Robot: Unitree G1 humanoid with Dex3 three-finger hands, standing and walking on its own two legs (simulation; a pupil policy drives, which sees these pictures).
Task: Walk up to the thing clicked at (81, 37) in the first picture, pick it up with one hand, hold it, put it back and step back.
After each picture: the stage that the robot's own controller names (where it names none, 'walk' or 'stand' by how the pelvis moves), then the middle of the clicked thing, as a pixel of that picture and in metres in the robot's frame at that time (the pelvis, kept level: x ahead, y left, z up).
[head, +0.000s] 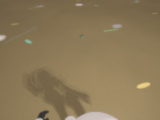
stand; (82, 36) +2.02 +0.20 -0.72
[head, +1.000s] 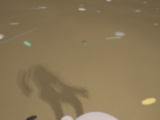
walk; (84, 42) +1.87 +0.08 -0.71
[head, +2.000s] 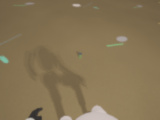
walk; (80, 55) +1.23 +0.10 -0.72
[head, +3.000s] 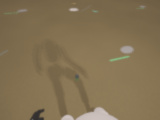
walk; (77, 77) +0.71 +0.13 -0.71
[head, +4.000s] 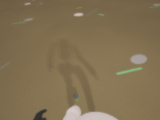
walk; (76, 97) +0.41 +0.18 -0.70
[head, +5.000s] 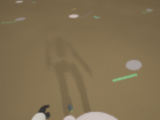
stand; (70, 108) +0.28 +0.18 -0.71
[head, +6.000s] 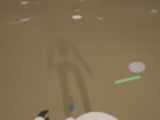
stand; (72, 108) +0.28 +0.17 -0.72
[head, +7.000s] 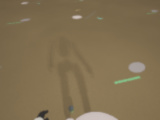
stand; (71, 109) +0.27 +0.18 -0.73
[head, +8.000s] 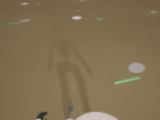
stand; (71, 109) +0.27 +0.19 -0.73
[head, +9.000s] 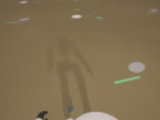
go down; (71, 109) +0.26 +0.19 -0.73
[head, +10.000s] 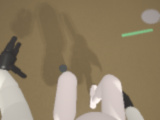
go down; (63, 69) +0.37 +0.18 -0.32
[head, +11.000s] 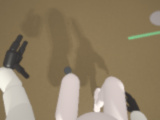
approach; (67, 71) +0.37 +0.16 -0.32
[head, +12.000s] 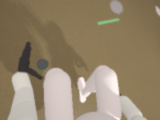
close in; (42, 65) +0.37 +0.20 -0.23
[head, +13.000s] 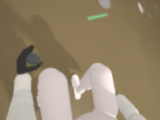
close; (32, 62) +0.39 +0.21 -0.22
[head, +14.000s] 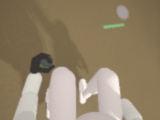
lift; (45, 63) +0.35 +0.22 -0.19
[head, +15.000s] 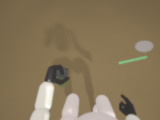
lift; (62, 77) +0.31 +0.17 +0.00
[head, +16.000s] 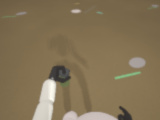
hold; (64, 77) +0.32 +0.17 +0.01
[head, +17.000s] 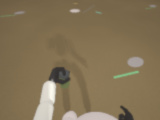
crouch; (64, 79) +0.31 +0.17 +0.00
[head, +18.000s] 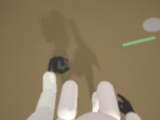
crouch; (63, 67) +0.38 +0.17 -0.09
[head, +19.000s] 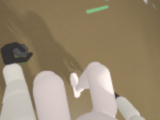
lower; (21, 55) +0.43 +0.24 -0.23
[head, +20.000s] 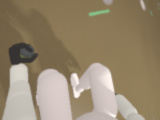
lower; (27, 54) +0.42 +0.23 -0.24
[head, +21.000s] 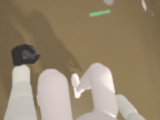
lower; (29, 55) +0.41 +0.22 -0.23
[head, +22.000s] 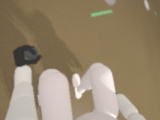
lower; (31, 56) +0.41 +0.22 -0.23
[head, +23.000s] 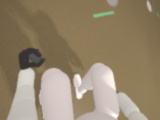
loosen; (34, 58) +0.39 +0.21 -0.23
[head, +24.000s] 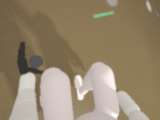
withdraw; (35, 62) +0.38 +0.20 -0.22
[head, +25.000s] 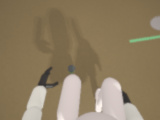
walk; (71, 69) +0.40 +0.15 -0.35
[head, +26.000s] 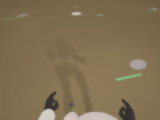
stand; (72, 105) +0.30 +0.15 -0.66
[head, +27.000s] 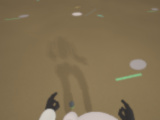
stand; (71, 105) +0.31 +0.16 -0.67
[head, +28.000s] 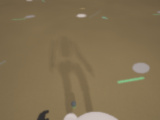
stand; (73, 104) +0.32 +0.15 -0.70
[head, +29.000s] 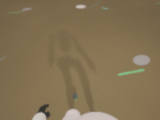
walk; (75, 97) +0.36 +0.14 -0.71
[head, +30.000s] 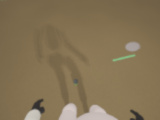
walk; (75, 82) +0.49 +0.12 -0.70
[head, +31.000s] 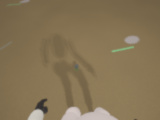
walk; (76, 67) +0.77 +0.19 -0.69
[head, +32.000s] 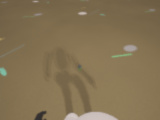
stand; (79, 68) +0.97 +0.17 -0.70
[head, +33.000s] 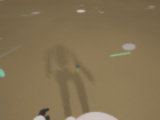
stand; (77, 67) +0.95 +0.19 -0.73
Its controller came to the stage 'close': yes
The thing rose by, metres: 0.72
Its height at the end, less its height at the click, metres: +0.00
